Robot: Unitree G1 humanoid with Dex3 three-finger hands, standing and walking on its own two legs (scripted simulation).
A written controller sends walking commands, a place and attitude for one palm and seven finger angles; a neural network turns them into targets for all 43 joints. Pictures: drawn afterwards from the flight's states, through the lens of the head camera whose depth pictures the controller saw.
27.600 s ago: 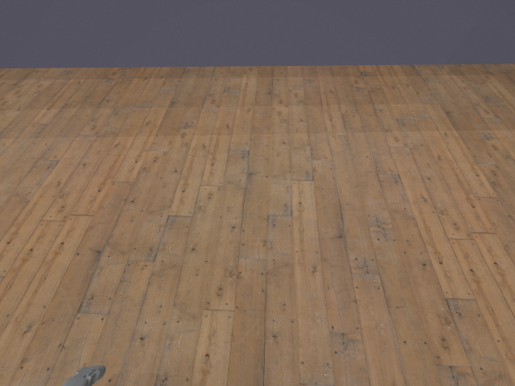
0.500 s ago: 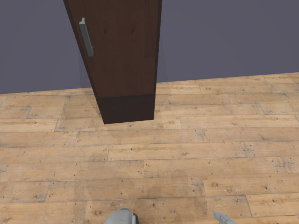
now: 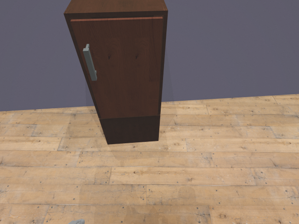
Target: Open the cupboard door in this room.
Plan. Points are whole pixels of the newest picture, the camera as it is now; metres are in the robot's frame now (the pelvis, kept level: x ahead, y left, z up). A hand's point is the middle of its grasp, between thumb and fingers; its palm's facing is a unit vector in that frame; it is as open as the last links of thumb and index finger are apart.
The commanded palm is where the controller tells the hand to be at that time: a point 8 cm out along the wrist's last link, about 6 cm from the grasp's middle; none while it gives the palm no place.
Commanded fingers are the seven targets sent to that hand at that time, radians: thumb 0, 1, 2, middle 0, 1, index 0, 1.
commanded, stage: take the last steps up to it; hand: left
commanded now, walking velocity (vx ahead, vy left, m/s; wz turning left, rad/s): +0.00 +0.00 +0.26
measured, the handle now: (91, 62) +0.75 +0.29 +0.01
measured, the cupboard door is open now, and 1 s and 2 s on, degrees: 0 0 0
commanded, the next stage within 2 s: come to a stop and stand still in 0.80 s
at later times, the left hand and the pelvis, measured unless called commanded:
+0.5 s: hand out of the picture -0.07 +0.19 -0.18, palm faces +0.21 -0.97 -0.16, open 7.4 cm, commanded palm none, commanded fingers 0.00 0.90 0.90 -0.20 -0.30 -0.20 -0.30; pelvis +0.04 +0.03 +0.00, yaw +6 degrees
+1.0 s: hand (100, 190) +0.26 +0.18 -0.17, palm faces +0.11 -0.97 -0.21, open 7.4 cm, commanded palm none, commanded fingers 0.00 0.90 0.90 -0.20 -0.30 -0.20 -0.30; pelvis +0.19 +0.00 -0.01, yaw +5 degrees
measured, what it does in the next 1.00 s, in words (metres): walks ahead: left foot, then right foot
